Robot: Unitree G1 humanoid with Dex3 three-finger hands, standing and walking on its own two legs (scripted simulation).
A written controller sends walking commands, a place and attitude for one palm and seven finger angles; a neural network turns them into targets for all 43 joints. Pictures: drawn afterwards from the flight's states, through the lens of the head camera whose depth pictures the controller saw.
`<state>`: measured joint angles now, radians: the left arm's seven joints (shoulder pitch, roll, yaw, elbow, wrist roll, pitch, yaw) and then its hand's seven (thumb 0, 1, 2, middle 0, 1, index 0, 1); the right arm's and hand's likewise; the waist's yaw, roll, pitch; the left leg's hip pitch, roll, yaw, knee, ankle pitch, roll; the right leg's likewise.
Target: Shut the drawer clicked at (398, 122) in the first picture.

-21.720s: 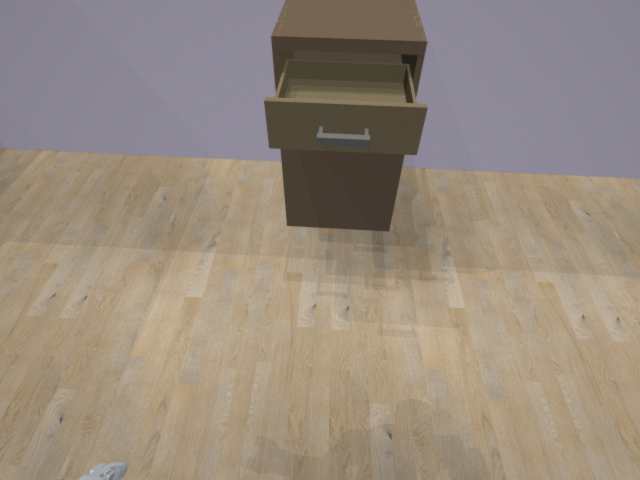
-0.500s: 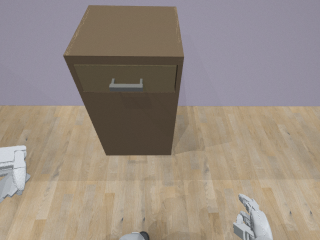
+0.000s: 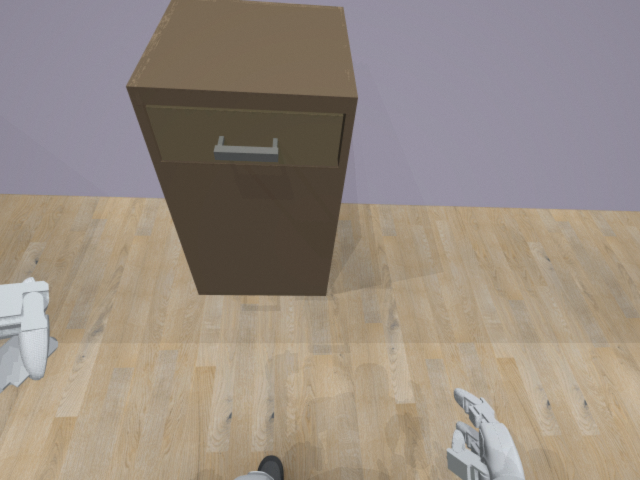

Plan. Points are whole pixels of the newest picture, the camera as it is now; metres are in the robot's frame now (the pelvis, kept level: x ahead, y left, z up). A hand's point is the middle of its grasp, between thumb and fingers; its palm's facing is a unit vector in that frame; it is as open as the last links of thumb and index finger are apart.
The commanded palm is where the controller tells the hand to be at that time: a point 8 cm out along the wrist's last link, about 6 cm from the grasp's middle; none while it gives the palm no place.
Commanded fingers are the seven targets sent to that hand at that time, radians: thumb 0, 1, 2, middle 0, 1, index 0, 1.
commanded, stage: stop stepping back and stand still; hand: left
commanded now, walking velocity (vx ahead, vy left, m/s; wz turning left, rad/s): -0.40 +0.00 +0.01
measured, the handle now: (247, 147) +0.75 +0.20 -0.07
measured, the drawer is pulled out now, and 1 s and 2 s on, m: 0.00 0.00 0.00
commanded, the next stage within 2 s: let the arm hang, fingers relaxed in 0.92 s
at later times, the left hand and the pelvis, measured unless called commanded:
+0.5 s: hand (16, 376) +0.17 +0.25 +0.17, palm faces +0.37 -0.84 -0.39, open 3.3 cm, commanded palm +0.09 +0.29 +0.18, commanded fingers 0.00 0.90 0.90 -1.40 -1.60 -1.40 -1.60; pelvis -0.04 +0.01 -0.01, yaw +1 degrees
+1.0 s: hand (11, 406) +0.15 +0.25 +0.17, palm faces +0.31 -0.83 -0.47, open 3.3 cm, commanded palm none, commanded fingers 0.00 0.90 0.90 -1.40 -1.60 -1.40 -1.60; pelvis -0.03 +0.02 +0.00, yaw +0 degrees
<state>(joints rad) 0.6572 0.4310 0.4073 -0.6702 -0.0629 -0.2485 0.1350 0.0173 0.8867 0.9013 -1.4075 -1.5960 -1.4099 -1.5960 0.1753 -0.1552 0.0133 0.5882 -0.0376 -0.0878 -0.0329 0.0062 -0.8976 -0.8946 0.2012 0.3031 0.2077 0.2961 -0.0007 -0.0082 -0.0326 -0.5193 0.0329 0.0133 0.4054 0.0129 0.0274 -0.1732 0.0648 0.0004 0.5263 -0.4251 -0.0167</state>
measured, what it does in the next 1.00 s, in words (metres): steps on the spot: right foot, then left foot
